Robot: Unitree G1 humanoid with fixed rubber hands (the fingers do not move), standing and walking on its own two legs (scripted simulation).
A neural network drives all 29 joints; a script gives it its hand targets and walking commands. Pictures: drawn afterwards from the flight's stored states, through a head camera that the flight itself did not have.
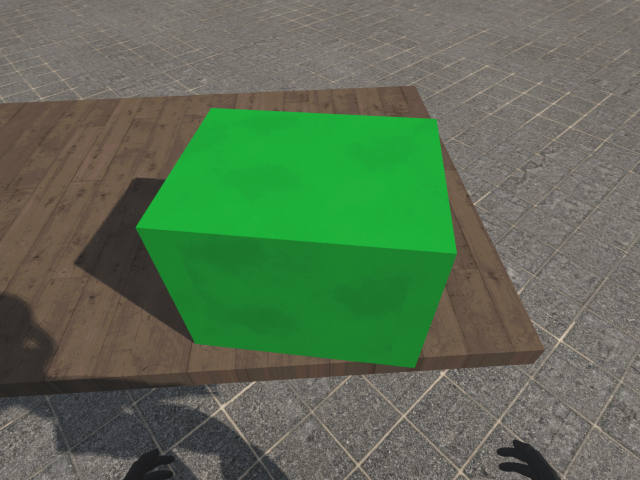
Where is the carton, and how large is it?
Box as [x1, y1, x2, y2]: [136, 108, 456, 367]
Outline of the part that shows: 211,108 136,226 138,233 195,343 414,367 456,254 436,119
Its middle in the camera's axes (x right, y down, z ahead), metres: -0.01 -0.01 +0.52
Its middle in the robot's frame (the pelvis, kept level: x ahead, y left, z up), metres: +0.42 +0.02 +0.10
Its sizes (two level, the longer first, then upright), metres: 0.301 0.232 0.229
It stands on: a table, 0.75 m high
